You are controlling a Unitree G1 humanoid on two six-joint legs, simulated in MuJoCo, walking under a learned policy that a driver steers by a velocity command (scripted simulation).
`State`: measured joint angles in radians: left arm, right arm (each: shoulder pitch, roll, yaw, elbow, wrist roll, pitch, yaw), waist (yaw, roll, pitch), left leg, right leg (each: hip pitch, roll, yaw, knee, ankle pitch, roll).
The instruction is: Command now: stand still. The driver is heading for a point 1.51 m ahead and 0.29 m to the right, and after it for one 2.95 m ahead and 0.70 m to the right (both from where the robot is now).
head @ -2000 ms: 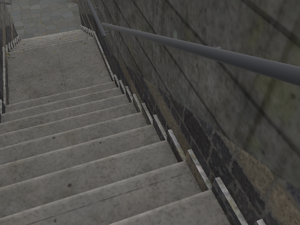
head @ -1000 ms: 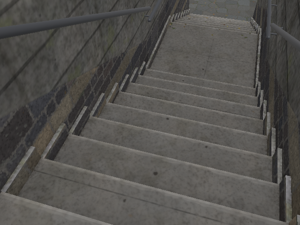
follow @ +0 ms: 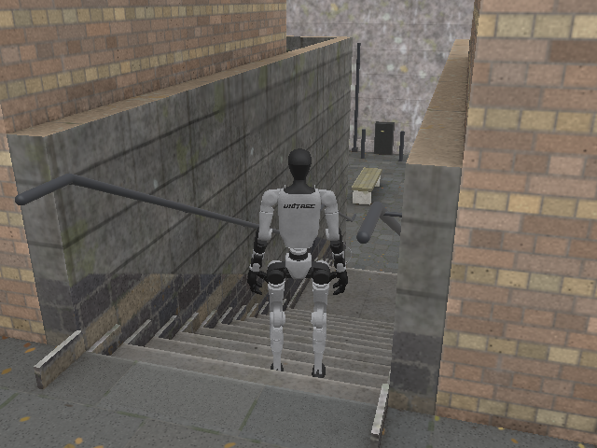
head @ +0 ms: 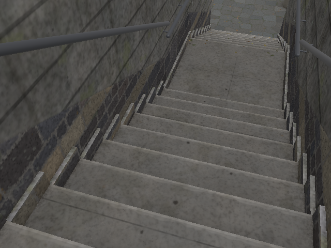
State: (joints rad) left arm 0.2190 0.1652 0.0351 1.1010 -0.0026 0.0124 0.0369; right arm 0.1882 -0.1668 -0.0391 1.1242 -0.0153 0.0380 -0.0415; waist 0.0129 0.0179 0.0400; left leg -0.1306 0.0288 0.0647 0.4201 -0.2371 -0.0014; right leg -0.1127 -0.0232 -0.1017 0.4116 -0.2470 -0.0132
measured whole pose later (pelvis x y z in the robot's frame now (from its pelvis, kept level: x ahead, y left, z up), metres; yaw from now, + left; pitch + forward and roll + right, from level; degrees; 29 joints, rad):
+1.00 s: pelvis +0.03 +0.02 -0.01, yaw +0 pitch -1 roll -2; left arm 0.41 0.20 0.07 1.14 0.01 0.02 0.04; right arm 0.28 -0.17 -0.05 1.13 -0.04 0.00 -0.02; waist 0.02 -0.01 -0.03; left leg -0.23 0.00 0.09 0.57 -0.39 0.07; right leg -0.17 0.01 -0.05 0.56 -0.44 -0.08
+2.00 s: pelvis +0.56 +0.06 -0.27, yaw +0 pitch -1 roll -4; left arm 0.50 0.18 0.01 1.08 0.05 -0.07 0.03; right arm 0.04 -0.22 -0.04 0.95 -0.02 -0.05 0.02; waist 0.12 0.06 0.03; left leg -0.40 0.07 0.05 0.37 0.32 0.07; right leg -0.04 0.08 -0.09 1.04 -0.86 -0.06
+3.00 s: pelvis +1.15 +0.02 -0.58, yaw -23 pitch +1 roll -4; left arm 0.53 0.17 -0.03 0.95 0.09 -0.12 -0.05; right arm 0.11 -0.23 0.04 0.79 -0.08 -0.08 0.05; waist 0.11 0.07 -0.02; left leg -0.41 0.10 -0.01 0.42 0.28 0.03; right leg -0.31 0.13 0.11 1.21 -0.90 -0.02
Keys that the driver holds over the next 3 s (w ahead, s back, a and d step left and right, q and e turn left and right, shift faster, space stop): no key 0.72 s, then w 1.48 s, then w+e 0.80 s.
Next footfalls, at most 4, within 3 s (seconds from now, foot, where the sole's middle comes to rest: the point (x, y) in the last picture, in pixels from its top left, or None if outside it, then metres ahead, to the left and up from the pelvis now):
1.48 right None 0.37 -0.05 -0.93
2.02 left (148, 233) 0.73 0.15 -1.09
2.62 right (188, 201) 1.00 -0.07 -1.24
3.00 left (163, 171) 1.33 0.09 -1.39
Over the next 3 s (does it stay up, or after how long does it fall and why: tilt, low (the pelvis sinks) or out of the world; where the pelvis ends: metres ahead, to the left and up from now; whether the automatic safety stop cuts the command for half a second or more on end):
stays up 1.15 0.02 -0.58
